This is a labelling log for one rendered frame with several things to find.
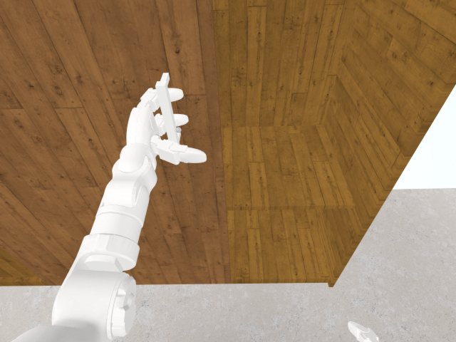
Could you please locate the left robot upper arm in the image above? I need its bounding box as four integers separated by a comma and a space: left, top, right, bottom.
12, 269, 136, 342

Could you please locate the right robot hand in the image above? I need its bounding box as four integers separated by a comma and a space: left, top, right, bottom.
348, 321, 379, 342

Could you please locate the left robot forearm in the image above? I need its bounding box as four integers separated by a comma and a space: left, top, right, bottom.
52, 143, 157, 324

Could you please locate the handle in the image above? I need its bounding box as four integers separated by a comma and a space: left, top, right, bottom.
155, 73, 181, 144

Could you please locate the wardrobe door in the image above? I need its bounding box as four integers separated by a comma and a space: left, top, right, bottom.
0, 0, 231, 286
0, 247, 37, 277

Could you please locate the left robot hand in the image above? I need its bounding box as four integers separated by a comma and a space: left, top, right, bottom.
126, 88, 207, 165

